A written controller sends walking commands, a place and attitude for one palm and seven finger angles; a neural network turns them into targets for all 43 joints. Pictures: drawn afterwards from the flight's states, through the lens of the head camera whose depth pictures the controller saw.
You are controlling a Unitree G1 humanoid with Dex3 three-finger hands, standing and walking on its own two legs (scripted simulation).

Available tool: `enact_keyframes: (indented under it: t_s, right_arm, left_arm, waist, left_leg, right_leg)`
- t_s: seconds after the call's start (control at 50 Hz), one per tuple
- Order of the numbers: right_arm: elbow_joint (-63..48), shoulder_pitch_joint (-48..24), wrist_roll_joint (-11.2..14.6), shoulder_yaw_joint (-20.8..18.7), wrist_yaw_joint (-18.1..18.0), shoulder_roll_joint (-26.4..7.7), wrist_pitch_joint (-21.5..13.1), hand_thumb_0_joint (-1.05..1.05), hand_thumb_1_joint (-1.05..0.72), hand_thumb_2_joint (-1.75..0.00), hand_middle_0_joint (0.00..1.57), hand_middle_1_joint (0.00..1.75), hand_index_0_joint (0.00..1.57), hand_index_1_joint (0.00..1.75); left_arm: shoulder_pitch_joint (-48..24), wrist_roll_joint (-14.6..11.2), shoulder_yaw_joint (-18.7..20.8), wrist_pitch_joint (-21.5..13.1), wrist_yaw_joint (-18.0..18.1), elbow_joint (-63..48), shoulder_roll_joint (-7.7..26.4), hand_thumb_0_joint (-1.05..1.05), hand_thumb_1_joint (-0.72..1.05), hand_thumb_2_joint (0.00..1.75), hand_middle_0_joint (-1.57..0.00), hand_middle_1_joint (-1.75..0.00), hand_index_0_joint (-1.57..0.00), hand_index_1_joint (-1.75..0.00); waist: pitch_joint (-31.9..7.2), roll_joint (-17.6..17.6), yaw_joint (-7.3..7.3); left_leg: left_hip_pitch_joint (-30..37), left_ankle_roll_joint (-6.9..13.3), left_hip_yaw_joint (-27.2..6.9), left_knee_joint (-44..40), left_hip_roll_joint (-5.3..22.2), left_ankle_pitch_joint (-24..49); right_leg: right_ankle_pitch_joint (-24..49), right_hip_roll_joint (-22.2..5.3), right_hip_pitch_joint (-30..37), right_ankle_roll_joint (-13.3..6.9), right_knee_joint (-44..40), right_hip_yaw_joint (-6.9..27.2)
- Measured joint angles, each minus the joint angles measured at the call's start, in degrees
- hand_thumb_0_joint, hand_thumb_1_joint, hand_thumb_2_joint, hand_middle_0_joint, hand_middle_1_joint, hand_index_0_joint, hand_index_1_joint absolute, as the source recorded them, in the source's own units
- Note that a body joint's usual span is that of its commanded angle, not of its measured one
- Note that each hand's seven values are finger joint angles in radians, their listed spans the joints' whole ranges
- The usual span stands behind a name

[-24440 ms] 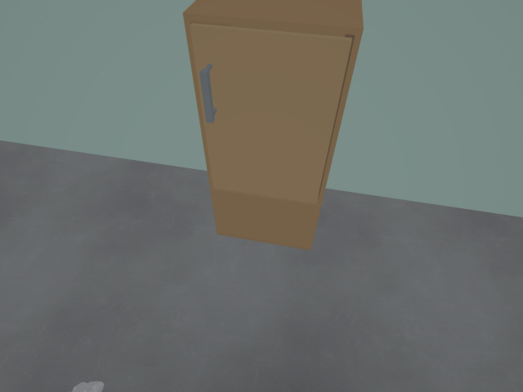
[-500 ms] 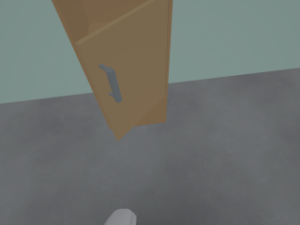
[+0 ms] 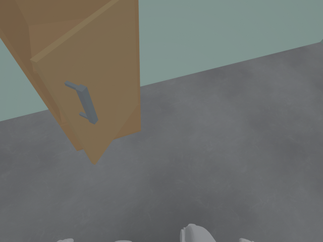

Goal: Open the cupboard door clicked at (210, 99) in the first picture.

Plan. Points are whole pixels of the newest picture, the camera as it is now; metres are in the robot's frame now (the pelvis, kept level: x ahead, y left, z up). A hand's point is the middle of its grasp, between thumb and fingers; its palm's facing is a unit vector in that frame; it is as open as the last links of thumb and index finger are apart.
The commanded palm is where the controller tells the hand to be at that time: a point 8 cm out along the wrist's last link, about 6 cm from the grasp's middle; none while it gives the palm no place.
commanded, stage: walk to a spot facing it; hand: left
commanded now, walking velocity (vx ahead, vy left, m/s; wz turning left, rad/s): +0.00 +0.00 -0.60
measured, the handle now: (82, 103) +0.44 +0.28 +0.00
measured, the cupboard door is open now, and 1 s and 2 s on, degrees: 42 42 42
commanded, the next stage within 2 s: none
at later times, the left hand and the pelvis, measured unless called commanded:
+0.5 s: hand (116, 211) +0.20 +0.15 -0.18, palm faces -0.32 -0.92 -0.20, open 7.4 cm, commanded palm none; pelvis +0.03 +0.00 -0.02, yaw -19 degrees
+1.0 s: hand (141, 202) +0.23 +0.08 -0.16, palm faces -0.55 -0.80 -0.25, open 7.4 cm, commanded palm none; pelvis +0.05 -0.04 +0.00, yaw -37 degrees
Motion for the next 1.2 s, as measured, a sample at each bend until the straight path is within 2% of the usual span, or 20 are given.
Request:
enact_keyframes:
  t_s: [0.06, 0.14, 0.2, 0.26, 0.32, 0.42, 0.48, 0.5, 0.56, 0.6, 0.64, 0.7, 0.78, 0.84, 0.86, 0.9, 0.94, 0.98, 1.08, 1.2]
  right_arm:
    - [0.8, 2.1, 0.0, -0.3, 0.2, -0.4, 0.1, 0.0, -0.9, -0.9, 0.21, 0.3, 0.2, 0.3]
    - [2.0, 4.5, 0.0, -1.2, 0.5, -1.7, 0.3, 0.0, -0.9, -0.9, 0.21, 0.3, 0.2, 0.3]
    - [2.6, 6.9, 0.5, -1.9, 0.9, -2.9, 0.8, 0.0, -0.9, -0.9, 0.21, 0.3, 0.2, 0.3]
    - [4.3, 5.2, 1.1, -2.7, 0.7, -4.7, 2.7, 0.0, -0.9, -0.9, 0.2, 0.3, 0.2, 0.3]
    - [4.4, 3.6, 1.1, -3.0, 0.8, -4.6, 3.2, 0.01, -0.91, -0.9, 0.2, 0.3, 0.2, 0.3]
    - [2.3, 2.0, 1.2, -2.8, 1.2, -3.0, 2.1, 0.01, -0.91, -0.9, 0.2, 0.3, 0.2, 0.3]
    - [1.1, 1.9, 1.3, -2.4, 1.2, -2.0, 0.9, 0.0, -0.91, -0.9, 0.2, 0.3, 0.2, 0.3]
    - [0.5, 2.5, 1.1, -2.1, 1.2, -2.1, 0.2, 0.0, -0.91, -0.9, 0.2, 0.3, 0.2, 0.3]
    - [0.5, 3.2, 0.1, -1.2, 0.9, -0.9, -0.8, 0.0, -0.91, -0.9, 0.2, 0.3, 0.2, 0.3]
    - [0.7, 4.1, -0.2, -0.5, 0.8, 0.0, -0.8, 0.0, -0.9, -0.9, 0.2, 0.3, 0.2, 0.3]
    - [1.0, 4.8, -0.3, -0.2, 0.6, 0.6, -0.7, 0.0, -0.9, -0.9, 0.2, 0.3, 0.2, 0.3]
    - [1.3, 5.2, -0.2, -0.3, 0.6, 0.8, -0.7, 0.0, -0.9, -0.9, 0.21, 0.3, 0.2, 0.3]
    - [1.5, 5.3, -0.2, -0.9, 0.9, 0.1, -0.5, 0.0, -0.9, -0.9, 0.21, 0.3, 0.2, 0.3]
    - [1.8, 6.1, 0.3, -1.7, 1.3, -0.9, 0.0, 0.0, -0.9, -0.9, 0.21, 0.3, 0.2, 0.3]
    - [2.2, 5.9, 0.6, -2.0, 1.4, -1.4, 0.4, 0.0, -0.9, -0.9, 0.21, 0.3, 0.2, 0.3]
    - [3.2, 4.8, 0.8, -2.5, 1.2, -2.6, 2.0, 0.0, -0.9, -0.9, 0.21, 0.3, 0.2, 0.3]
    - [4.2, 3.7, 0.8, -3.0, 1.3, -3.1, 2.9, 0.0, -0.9, -0.9, 0.2, 0.3, 0.2, 0.3]
    - [4.3, 2.8, 0.6, -3.3, 1.7, -3.2, 2.9, 0.01, -0.91, -0.9, 0.2, 0.3, 0.2, 0.3]
    - [3.0, 1.0, 0.4, -3.8, 2.6, -2.8, 1.6, 0.01, -0.91, -0.9, 0.2, 0.3, 0.2, 0.3]
    - [1.1, -0.6, 0.6, -3.5, 2.8, -2.0, -0.5, 0.01, -0.91, -0.9, 0.2, 0.3, 0.2, 0.3]
  left_arm:
    - [-1.2, -0.1, -0.4, 0.3, -0.3, -0.1, 0.1, 0.01, 0.91, 0.9, -0.2, -0.3, -0.2, -0.3]
    - [-3.2, 0.0, -1.1, 0.3, -0.6, -0.3, -0.3, 0.01, 0.91, 0.9, -0.2, -0.3, -0.2, -0.3]
    - [-4.1, 0.1, -1.7, -0.9, -0.5, -1.5, -0.1, 0.01, 0.91, 0.9, -0.2, -0.3, -0.2, -0.3]
    - [-5.2, -0.1, -2.2, -2.2, 0.8, -2.0, -1.4, 0.0, 0.91, 0.9, -0.2, -0.3, -0.2, -0.3]
    - [-4.7, 0.1, -2.3, -1.5, 1.7, -2.2, -2.0, 0.0, 0.91, 0.9, -0.2, -0.3, -0.2, -0.3]
    - [-3.4, 0.5, -2.5, -0.7, 1.5, -1.7, -2.4, 0.0, 0.91, 0.9, -0.2, -0.3, -0.2, -0.3]
    - [-2.7, 0.3, -2.3, -0.2, 1.1, -1.6, -2.5, 0.0, 0.9, 0.9, -0.2, -0.3, -0.21, -0.3]
    - [-2.2, 0.1, -2.3, 0.1, 1.0, -1.7, -2.7, 0.0, 0.9, 0.9, -0.2, -0.3, -0.21, -0.3]
    - [-2.6, 0.0, -1.6, 0.7, 0.5, -1.4, -2.2, 0.0, 0.9, 0.9, -0.2, -0.3, -0.21, -0.3]
    - [-2.6, 0.3, -1.1, 0.6, 0.0, -1.1, -1.8, 0.01, 0.91, 0.9, -0.2, -0.3, -0.2, -0.3]
    - [-2.5, 0.2, -0.9, 0.5, -0.4, -1.1, -1.8, 0.01, 0.91, 0.9, -0.2, -0.3, -0.2, -0.3]
    - [-2.2, 0.0, -1.0, 0.5, -0.5, -1.0, -2.1, 0.01, 0.91, 0.9, -0.2, -0.3, -0.2, -0.3]
    - [-2.3, 0.0, -1.4, 0.4, -0.6, -0.6, -2.6, 0.01, 0.91, 0.9, -0.2, -0.3, -0.2, -0.3]
    - [-2.0, 0.1, -1.8, -0.4, -0.5, -1.0, -2.6, 0.01, 0.91, 0.9, -0.2, -0.3, -0.2, -0.3]
    - [-2.1, 0.2, -1.8, -1.1, -0.2, -0.9, -2.8, 0.01, 0.91, 0.9, -0.2, -0.3, -0.2, -0.3]
    - [-2.2, 0.0, -2.1, -1.8, 0.4, -0.7, -3.6, 0.0, 0.91, 0.9, -0.2, -0.3, -0.2, -0.3]
    - [-1.5, -0.2, -2.1, -2.2, 1.1, -0.6, -4.1, 0.0, 0.91, 0.9, -0.2, -0.3, -0.2, -0.3]
    - [-0.1, -0.1, -2.0, -2.4, 1.4, -0.3, -4.4, 0.0, 0.91, 0.9, -0.2, -0.3, -0.2, -0.3]
    - [3.7, 0.1, -2.0, -3.3, 0.9, 1.5, -4.5, 0.0, 0.91, 0.9, -0.2, -0.3, -0.2, -0.3]
    - [7.2, 0.3, -1.6, -3.5, 0.1, 3.3, -4.0, 0.0, 0.9, 0.9, -0.2, -0.3, -0.21, -0.3]
  waist:
    - [0.4, 0.9, -0.87]
    - [0.7, 2.2, -2.65]
    - [-0.1, 2.3, -3.53]
    - [1.2, 4.0, -3.94]
    - [0.9, 3.2, -4.06]
    - [-0.5, 1.0, -3.96]
    - [-1.5, 0.2, -3.88]
    - [-2.4, 0.8, -3.97]
    - [-2.5, 0.1, -3.67]
    - [-2.5, -0.3, -3.15]
    - [-2.4, -0.1, -2.58]
    - [-2.0, 0.8, -2.38]
    - [-1.5, 2.3, -3.16]
    - [-1.9, 2.8, -3.44]
    - [-1.8, 3.3, -3.33]
    - [-1.1, 4.4, -3.42]
    - [-1.1, 4.4, -3.03]
    - [-1.5, 3.7, -2.65]
    - [-3.2, 2.0, -1.93]
    - [-4.2, 0.0, -0.13]
  left_leg:
    - [1.7, -0.4, 2.6, -0.5, 1.4, -0.6]
    - [2.5, -1.3, 6.0, 1.9, 3.1, -3.0]
    - [0.2, -2.5, 7.9, 8.9, 4.1, -6.5]
    - [-7.1, -3.3, 1.9, 26.5, 2.9, -14.1]
    - [-12.0, -3.9, -0.4, 33.5, 1.3, -11.6]
    - [-12.2, -4.2, -1.0, 23.7, -0.3, -7.9]
    - [-8.6, -3.9, -0.8, 12.4, -1.4, -3.3]
    - [-7.0, -3.0, -1.4, 7.1, -1.0, -1.6]
    - [-7.4, -0.2, 0.1, 8.0, -0.2, -0.1]
    - [-5.9, 0.0, 1.4, 6.0, 0.5, 0.1]
    - [-3.9, -0.2, 2.8, 3.1, 1.3, 1.2]
    - [-1.8, -0.6, 4.9, 0.3, 2.6, 2.0]
    - [-0.9, -1.6, 7.8, 1.3, 4.4, 0.7]
    - [-2.0, -2.9, 9.8, 6.1, 5.5, -2.2]
    - [-3.4, -3.4, 9.3, 10.1, 5.9, -6.0]
    - [-7.5, -3.7, 4.5, 20.8, 4.4, -12.3]
    - [-11.2, -4.0, 1.2, 29.4, 2.5, -11.3]
    - [-13.7, -4.4, 0.0, 32.3, 1.6, -7.9]
    - [-15.5, -4.7, -1.2, 27.5, 0.7, -3.1]
    - [-11.5, -3.9, -1.7, 12.9, -1.4, -2.6]
  right_leg:
    - [1.5, -1.9, 1.8, -0.1, -6.7, -1.9]
    - [2.8, -2.3, 6.3, -1.5, -17.8, -4.0]
    - [11.9, -2.1, 11.8, -3.9, -28.8, -4.4]
    - [9.1, -0.6, 10.6, -4.3, -25.8, -3.1]
    - [9.7, 0.0, 11.6, -4.0, -27.8, -0.9]
    - [11.3, 0.5, 12.3, -3.5, -30.3, 2.9]
    - [10.7, 1.1, 11.4, -2.5, -29.0, 4.9]
    - [10.0, 1.9, 10.4, -2.2, -27.7, 5.0]
    - [-0.7, 2.1, 5.1, -2.1, -13.8, 3.6]
    - [-1.0, 1.3, 2.2, -1.5, -4.5, 1.4]
    - [0.4, 0.0, 1.1, -0.8, -0.9, -0.6]
    - [0.8, -1.5, 2.4, -0.4, -4.9, -2.9]
    - [0.8, -1.9, 6.8, -1.2, -16.1, -4.9]
    - [9.9, -1.9, 12.3, -2.9, -28.5, -5.7]
    - [11.2, -1.6, 12.1, -3.8, -28.5, -5.4]
    - [8.8, -0.8, 11.7, -5.1, -26.5, -5.0]
    - [8.2, -0.2, 13.0, -5.6, -28.1, -4.1]
    - [9.6, 0.3, 14.5, -5.6, -31.1, -2.9]
    - [11.5, 1.4, 17.4, -6.0, -36.5, 0.1]
    - [9.5, 1.9, 19.3, -5.2, -36.8, 3.7]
